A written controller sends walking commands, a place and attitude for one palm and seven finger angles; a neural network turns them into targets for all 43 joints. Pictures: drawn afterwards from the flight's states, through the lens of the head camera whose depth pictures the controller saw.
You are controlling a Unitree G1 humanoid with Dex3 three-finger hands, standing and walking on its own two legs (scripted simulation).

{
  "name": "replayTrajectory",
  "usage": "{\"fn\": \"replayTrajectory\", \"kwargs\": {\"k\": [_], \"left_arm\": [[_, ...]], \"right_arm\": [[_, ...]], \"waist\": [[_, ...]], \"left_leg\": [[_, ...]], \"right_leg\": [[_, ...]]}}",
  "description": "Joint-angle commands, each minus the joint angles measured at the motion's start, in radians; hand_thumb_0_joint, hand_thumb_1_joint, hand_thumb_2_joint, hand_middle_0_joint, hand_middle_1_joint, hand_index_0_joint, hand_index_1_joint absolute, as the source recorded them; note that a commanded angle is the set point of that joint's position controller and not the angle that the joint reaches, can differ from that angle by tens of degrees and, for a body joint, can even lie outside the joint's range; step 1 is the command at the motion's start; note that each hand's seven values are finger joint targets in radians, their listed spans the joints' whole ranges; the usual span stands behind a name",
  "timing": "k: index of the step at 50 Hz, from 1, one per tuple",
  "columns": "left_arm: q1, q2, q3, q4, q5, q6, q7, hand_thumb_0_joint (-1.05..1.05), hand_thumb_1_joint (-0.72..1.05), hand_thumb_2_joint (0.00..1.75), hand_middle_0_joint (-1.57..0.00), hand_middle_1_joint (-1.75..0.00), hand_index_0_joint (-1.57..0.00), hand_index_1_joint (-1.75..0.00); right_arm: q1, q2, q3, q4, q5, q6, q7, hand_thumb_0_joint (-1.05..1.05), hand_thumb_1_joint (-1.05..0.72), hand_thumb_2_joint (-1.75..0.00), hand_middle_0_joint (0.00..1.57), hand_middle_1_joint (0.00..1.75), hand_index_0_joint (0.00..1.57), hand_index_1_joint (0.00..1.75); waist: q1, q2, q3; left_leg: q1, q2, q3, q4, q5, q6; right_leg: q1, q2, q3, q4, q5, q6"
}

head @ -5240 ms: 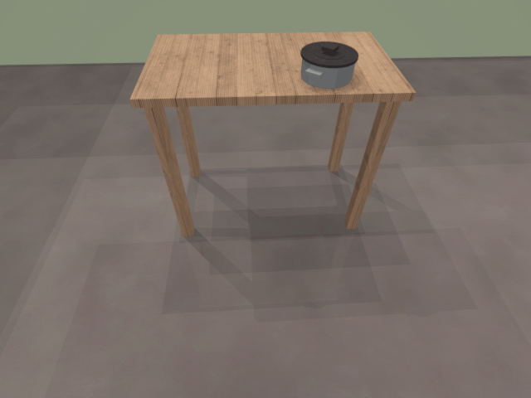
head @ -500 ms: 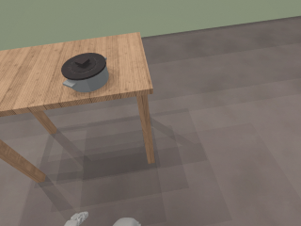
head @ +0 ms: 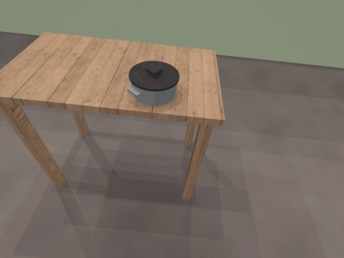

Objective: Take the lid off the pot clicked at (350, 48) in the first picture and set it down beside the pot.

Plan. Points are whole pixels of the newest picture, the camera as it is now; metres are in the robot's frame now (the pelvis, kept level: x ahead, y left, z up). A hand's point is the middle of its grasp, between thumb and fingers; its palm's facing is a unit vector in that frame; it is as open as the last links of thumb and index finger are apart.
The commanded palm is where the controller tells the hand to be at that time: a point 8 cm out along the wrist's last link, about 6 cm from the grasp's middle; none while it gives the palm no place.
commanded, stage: take the last steps up to it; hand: left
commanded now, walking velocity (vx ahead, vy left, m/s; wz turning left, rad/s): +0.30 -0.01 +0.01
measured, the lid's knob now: (154, 70) +0.70 +0.12 +0.06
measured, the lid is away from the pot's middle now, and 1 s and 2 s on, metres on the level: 0.00 0.00 0.00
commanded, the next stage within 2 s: come to a stop and stand still in 0.46 s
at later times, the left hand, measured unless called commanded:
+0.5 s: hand (127, 242) +0.19 +0.13 -0.16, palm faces +0.09 -0.97 -0.24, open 7.2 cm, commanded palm none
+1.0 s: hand (121, 235) +0.21 +0.15 -0.19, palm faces +0.05 -0.97 -0.22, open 7.4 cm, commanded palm none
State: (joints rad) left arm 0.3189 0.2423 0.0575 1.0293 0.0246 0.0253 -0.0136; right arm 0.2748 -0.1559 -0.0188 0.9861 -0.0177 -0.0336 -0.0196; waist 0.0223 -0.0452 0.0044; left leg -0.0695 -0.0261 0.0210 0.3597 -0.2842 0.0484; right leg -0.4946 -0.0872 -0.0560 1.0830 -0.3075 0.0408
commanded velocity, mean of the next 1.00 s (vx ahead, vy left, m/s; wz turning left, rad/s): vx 0.02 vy -0.02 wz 0.01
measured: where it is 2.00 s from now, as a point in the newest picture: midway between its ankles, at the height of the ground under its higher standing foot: outside the picture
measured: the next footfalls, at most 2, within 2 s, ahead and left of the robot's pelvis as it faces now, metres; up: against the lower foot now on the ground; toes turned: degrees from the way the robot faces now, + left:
right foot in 0.28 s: +0.21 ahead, -0.13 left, +0.00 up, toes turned -6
left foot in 0.74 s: +0.30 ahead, +0.10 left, +0.00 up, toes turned +5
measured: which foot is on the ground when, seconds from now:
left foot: down 0.00-0.28, up 0.30-0.72, down 0.74-1.00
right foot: up 0.00-0.26, down 0.28-0.82, up 0.84-1.00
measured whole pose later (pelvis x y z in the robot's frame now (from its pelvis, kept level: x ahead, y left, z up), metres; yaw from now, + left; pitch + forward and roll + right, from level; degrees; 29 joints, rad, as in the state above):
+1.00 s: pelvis +0.21 -0.03 -0.01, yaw -1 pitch +1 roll +0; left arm 0.27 0.17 0.05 1.03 0.01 0.04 0.04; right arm 0.09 -0.11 -0.03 1.00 -0.02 0.01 -0.05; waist 0.02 -0.02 0.08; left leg -0.32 0.05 0.09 0.47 -0.16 0.00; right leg -0.34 -0.01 -0.01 0.92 -0.54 0.03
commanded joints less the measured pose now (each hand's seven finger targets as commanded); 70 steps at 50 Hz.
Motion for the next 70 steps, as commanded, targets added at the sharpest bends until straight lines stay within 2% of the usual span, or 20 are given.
{"fn": "replayTrajectory", "kwargs": {"k": [1, 9, 12, 13, 14, 15, 18, 21, 28, 33, 35, 37, 42, 48, 53, 54, 56, 58, 67, 70], "left_arm": [[-0.076, 0.034, 0.001, -0.085, 0.001, -0.038, -0.002, 0.0, 0.9, 0.9, -0.2, -0.3, -0.2, -0.3], [-0.187, -0.008, 0.002, -0.135, -0.008, -0.054, -0.007, 0.0, 0.9, 0.9, -0.2, -0.3, -0.2, -0.3], [0.056, 0.025, 0.021, -0.056, -0.003, -0.076, -0.003, 0.0, 0.9, 0.9, -0.2, -0.3, -0.2, -0.3], [0.187, 0.096, 0.037, -0.017, 0.003, -0.09, 0.008, 0.0, 0.9, 0.9, -0.2, -0.3, -0.2, -0.3], [0.272, 0.189, 0.061, 0.004, 0.003, -0.096, 0.019, 0.0, 0.9, 0.9, -0.2, -0.3, -0.2, -0.3], [0.263, 0.188, 0.058, 0.0, -0.017, -0.09, 0.023, 0.0, 0.9, 0.9, -0.2, -0.3, -0.2, -0.3], [0.03, 0.075, 0.031, -0.048, -0.017, -0.089, 0.034, 0.0, 0.9, 0.9, -0.2, -0.3, -0.2, -0.3], [-0.009, 0.007, 0.004, -0.045, -0.008, -0.102, 0.037, 0.0, 0.9, 0.9, -0.2, -0.3, -0.2, -0.3], [0.067, 0.027, 0.0, -0.002, -0.007, -0.105, 0.03, 0.0, 0.9, 0.9, -0.2, -0.3, -0.2, -0.3], [0.075, 0.023, -0.01, 0.026, -0.007, -0.077, 0.046, 0.0, 0.9, 0.9, -0.2, -0.3, -0.2, -0.3], [0.065, 0.02, -0.011, 0.035, -0.012, -0.065, 0.055, 0.0, 0.9, 0.9, -0.2, -0.3, -0.2, -0.3], [0.115, -0.026, -0.021, 0.025, -0.017, -0.049, 0.067, 0.0, 0.9, 0.9, -0.2, -0.3, -0.2, -0.3], [0.117, -0.008, -0.013, 0.017, -0.016, -0.01, 0.067, 0.0, 0.9, 0.9, -0.2, -0.3, -0.2, -0.3], [0.062, -0.011, 0.009, -0.03, -0.014, 0.005, 0.055, 0.0, 0.9, 0.9, -0.2, -0.3, -0.2, -0.3], [0.096, -0.021, 0.01, -0.04, -0.012, -0.002, 0.046, 0.0, 0.9, 0.9, -0.2, -0.3, -0.2, -0.3], [0.124, -0.01, 0.012, -0.028, -0.008, -0.005, 0.045, 0.0, 0.9, 0.9, -0.2, -0.3, -0.2, -0.3], [0.045, 0.119, 0.02, -0.057, 0.009, -0.016, 0.051, 0.0, 0.9, 0.9, -0.2, -0.3, -0.2, -0.3], [-0.044, 0.134, 0.014, -0.09, 0.007, -0.017, 0.05, 0.0, 0.9, 0.9, -0.2, -0.3, -0.2, -0.3], [-0.03, 0.076, -0.003, -0.027, -0.013, -0.041, 0.052, 0.0, 0.9, 0.9, -0.2, -0.3, -0.2, -0.3], [-0.017, 0.022, -0.016, -0.009, -0.027, -0.04, 0.05, 0.0, 0.9, 0.9, -0.2, -0.3, -0.2, -0.3]], "right_arm": [[0.139, -0.156, -0.037, 0.011, 0.009, -0.029, -0.01, 0.0, -0.9, -0.9, 0.2, 0.3, 0.2, 0.3], [0.175, -0.157, -0.04, 0.064, -0.008, -0.03, -0.012, 0.0, -0.9, -0.9, 0.2, 0.3, 0.2, 0.3], [0.16, -0.159, -0.039, 0.079, -0.001, -0.029, -0.012, 0.0, -0.9, -0.9, 0.2, 0.3, 0.2, 0.3], [0.17, -0.126, -0.036, 0.075, 0.009, -0.033, -0.002, 0.0, -0.9, -0.9, 0.2, 0.3, 0.2, 0.3], [0.225, -0.069, -0.03, 0.05, 0.017, -0.038, 0.002, 0.0, -0.9, -0.9, 0.2, 0.3, 0.2, 0.3], [0.174, -0.105, -0.039, 0.04, 0.016, -0.03, -0.002, 0.0, -0.9, -0.9, 0.2, 0.3, 0.2, 0.3], [0.1, -0.064, -0.041, 0.046, 0.003, -0.012, 0.009, 0.0, -0.9, -0.9, 0.2, 0.3, 0.2, 0.3], [0.152, -0.015, -0.031, 0.069, -0.006, 0.015, 0.016, 0.0, -0.9, -0.9, 0.2, 0.3, 0.2, 0.3], [0.033, -0.017, -0.033, 0.025, -0.001, 0.021, 0.028, 0.0, -0.9, -0.9, 0.2, 0.3, 0.2, 0.3], [-0.04, -0.015, -0.013, 0.027, 0.012, 0.017, 0.006, 0.0, -0.9, -0.9, 0.2, 0.3, 0.2, 0.3], [-0.011, -0.039, -0.016, 0.041, 0.014, 0.017, -0.001, 0.0, -0.9, -0.9, 0.2, 0.3, 0.2, 0.3], [0.016, -0.11, -0.028, 0.039, 0.013, 0.007, -0.012, 0.0, -0.9, -0.9, 0.2, 0.3, 0.2, 0.3], [-0.019, -0.144, -0.039, 0.03, 0.011, 0.032, -0.04, 0.0, -0.9, -0.9, 0.2, 0.3, 0.2, 0.3], [-0.075, -0.169, -0.066, -0.013, 0.001, 0.047, -0.041, 0.0, -0.9, -0.9, 0.2, 0.3, 0.2, 0.3], [-0.119, -0.166, -0.074, -0.02, -0.001, 0.053, -0.021, 0.0, -0.9, -0.9, 0.2, 0.3, 0.2, 0.3], [-0.125, -0.16, -0.074, -0.024, 0.003, 0.057, -0.016, 0.0, -0.9, -0.9, 0.2, 0.3, 0.2, 0.3], [-0.114, -0.05, -0.056, -0.046, 0.017, 0.071, -0.001, 0.0, -0.9, -0.9, 0.2, 0.3, 0.2, 0.3], [-0.16, -0.072, -0.058, -0.06, 0.006, 0.087, 0.009, 0.0, -0.9, -0.9, 0.2, 0.3, 0.2, 0.3], [-0.02, -0.053, -0.027, 0.051, 0.011, 0.049, -0.005, 0.0, -0.9, -0.9, 0.2, 0.3, 0.2, 0.3], [0.013, -0.088, -0.013, 0.085, 0.007, 0.022, -0.019, 0.0, -0.9, -0.9, 0.2, 0.3, 0.2, 0.3]], "waist": [[-0.043, 0.144, 0.096], [-0.059, 0.164, 0.164], [0.05, 0.065, 0.03], [0.098, -0.066, -0.064], [0.096, -0.303, -0.166], [0.096, -0.189, -0.131], [0.016, -0.006, 0.044], [-0.046, -0.013, 0.062], [-0.013, -0.063, 0.039], [0.006, -0.094, 0.017], [-0.022, -0.071, 0.008], [-0.012, 0.094, -0.046], [-0.017, 0.297, -0.03], [-0.024, 0.133, -0.114], [0.003, 0.188, -0.114], [0.021, 0.141, -0.106], [-0.008, -0.221, 0.018], [-0.002, -0.14, 0.071], [-0.019, -0.075, 0.025], [-0.006, 0.099, 0.015]], "left_leg": [[0.087, 0.255, -0.182, -0.166, 0.355, 0.152], [-0.012, 0.276, -0.161, -0.127, 0.349, 0.144], [-0.082, 0.191, -0.077, 0.163, 0.433, 0.078], [-0.223, 0.126, -0.029, 0.394, 0.288, 0.033], [-0.433, -0.019, 0.04, 0.701, -0.219, -0.017], [-0.467, 0.023, -0.045, 0.863, -0.302, -0.001], [-0.479, 0.12, -0.069, 0.916, -0.095, -0.007], [-0.399, 0.135, -0.028, 0.787, -0.011, -0.043], [-0.408, 0.123, 0.032, 0.486, 0.053, -0.085], [-0.25, 0.067, 0.037, 0.242, 0.073, -0.092], [-0.134, 0.077, 0.021, 0.094, 0.27, -0.087], [0.008, 0.225, -0.086, 0.115, 0.777, -0.018], [-0.037, 0.353, -0.187, -0.003, 0.926, 0.127], [-0.01, 0.367, -0.154, 0.043, 0.795, 0.159], [-0.164, 0.292, -0.113, 0.04, 0.362, 0.081], [-0.223, 0.244, -0.086, 0.085, 0.201, 0.04], [-0.372, 0.053, 0.034, 0.281, -0.156, -0.071], [-0.303, 0.062, -0.034, 0.439, -0.226, -0.064], [-0.159, 0.051, -0.019, 0.138, -0.012, -0.071], [-0.07, 0.144, -0.133, 0.012, 0.291, -0.031]], "right_leg": [[-0.189, -0.026, 0.011, -0.044, 0.046, 0.016], [-0.01, 0.002, -0.036, -0.385, 0.035, -0.02], [0.359, 0.062, -0.063, -0.56, 0.136, -0.046], [0.569, -0.061, 0.096, -0.617, 0.115, -0.091], [0.734, -0.348, 0.513, -0.753, 0.21, -0.211], [0.636, -0.383, 0.56, -0.827, 0.153, -0.257], [0.313, -0.301, 0.383, -0.888, -0.036, -0.24], [0.186, -0.209, 0.146, -0.906, 0.175, -0.19], [0.284, -0.172, 0.089, -0.895, 0.313, -0.198], [0.34, -0.138, 0.049, -0.736, 0.706, -0.162], [0.309, -0.11, 0.039, -0.656, 0.631, -0.12], [0.229, -0.032, 0.019, -0.591, 0.337, -0.056], [0.177, 0.041, 0.028, -0.304, -0.243, -0.024], [0.087, 0.053, 0.082, -0.106, -0.243, -0.015], [0.288, 0.057, 0.025, -0.459, -0.063, -0.022], [0.356, 0.057, 0.017, -0.602, 0.058, -0.019], [0.258, -0.186, 0.337, -0.831, 0.046, -0.113], [0.065, -0.244, 0.366, -0.893, -0.081, -0.214], [0.278, -0.112, 0.214, -0.734, 0.325, -0.173], [0.26, -0.009, 0.149, -0.696, 0.248, -0.086]]}}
